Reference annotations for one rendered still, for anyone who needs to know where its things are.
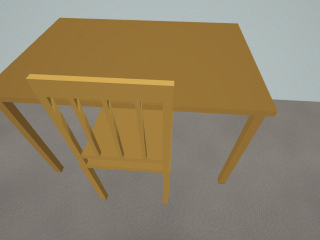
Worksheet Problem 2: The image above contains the chair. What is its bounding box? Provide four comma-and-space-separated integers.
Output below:
26, 74, 175, 205

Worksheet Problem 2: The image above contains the table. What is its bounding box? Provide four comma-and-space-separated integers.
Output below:
0, 17, 278, 184

